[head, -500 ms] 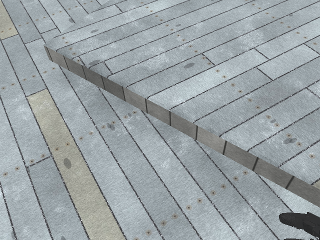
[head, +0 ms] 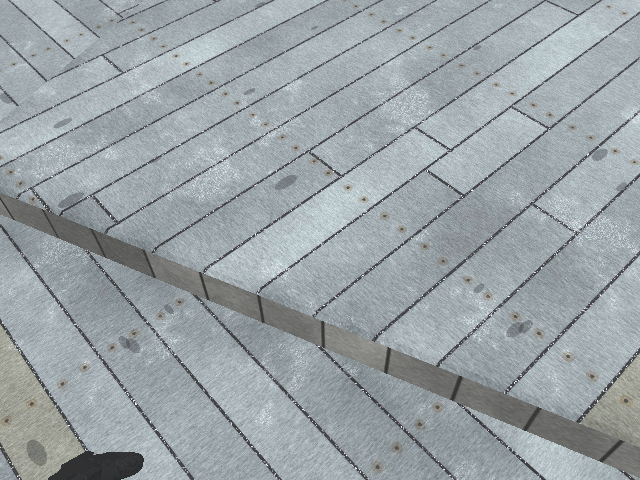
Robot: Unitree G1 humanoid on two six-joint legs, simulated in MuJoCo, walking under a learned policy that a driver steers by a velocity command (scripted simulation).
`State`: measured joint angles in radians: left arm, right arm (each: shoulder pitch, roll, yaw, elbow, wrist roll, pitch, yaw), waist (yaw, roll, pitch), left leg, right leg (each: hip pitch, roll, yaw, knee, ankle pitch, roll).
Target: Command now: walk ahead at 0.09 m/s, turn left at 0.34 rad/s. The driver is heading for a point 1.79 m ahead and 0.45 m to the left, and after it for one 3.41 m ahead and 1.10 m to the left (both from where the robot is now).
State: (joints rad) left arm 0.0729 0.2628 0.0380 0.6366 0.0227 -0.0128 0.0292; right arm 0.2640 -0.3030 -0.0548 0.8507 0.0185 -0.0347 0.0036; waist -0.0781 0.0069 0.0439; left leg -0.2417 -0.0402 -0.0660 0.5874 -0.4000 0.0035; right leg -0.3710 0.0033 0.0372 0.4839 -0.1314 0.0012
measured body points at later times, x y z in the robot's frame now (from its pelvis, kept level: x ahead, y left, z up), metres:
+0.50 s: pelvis +0.02 +0.05 +0.01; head +0.05 +0.09 +0.45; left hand +0.08 +0.37 -0.11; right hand +0.23 -0.20 -0.08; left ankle +0.02 +0.13 -0.73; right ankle +0.06 -0.11 -0.65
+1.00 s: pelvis +0.07 +0.03 +0.01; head +0.09 +0.02 +0.46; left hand +0.01 +0.32 -0.09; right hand +0.33 -0.14 -0.09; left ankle -0.01 +0.14 -0.68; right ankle +0.11 -0.08 -0.73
